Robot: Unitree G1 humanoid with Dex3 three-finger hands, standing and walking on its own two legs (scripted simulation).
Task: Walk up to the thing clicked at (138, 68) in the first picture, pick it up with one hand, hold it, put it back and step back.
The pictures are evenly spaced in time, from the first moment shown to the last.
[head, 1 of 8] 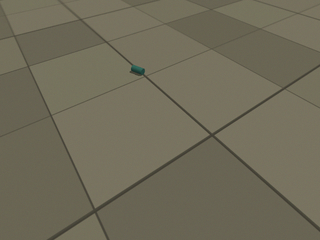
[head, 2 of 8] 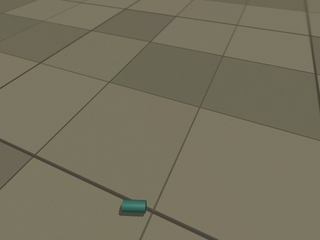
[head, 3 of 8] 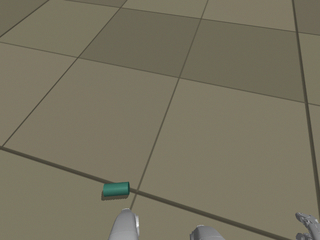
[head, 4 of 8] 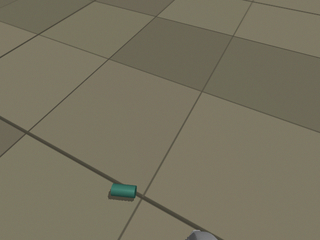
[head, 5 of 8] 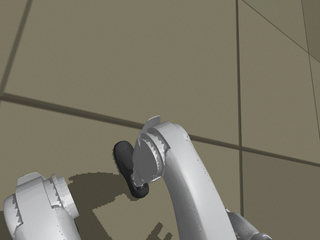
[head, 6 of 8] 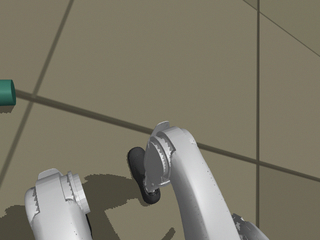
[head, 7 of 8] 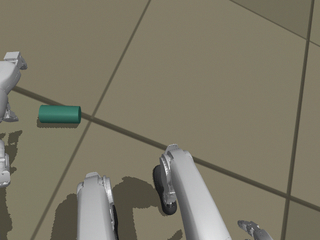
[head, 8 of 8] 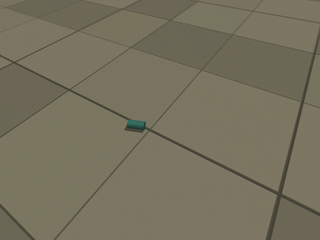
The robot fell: no
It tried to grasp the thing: no
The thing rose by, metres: 0.00
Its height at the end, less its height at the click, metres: +0.00
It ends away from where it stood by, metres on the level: 0.01
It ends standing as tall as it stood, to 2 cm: yes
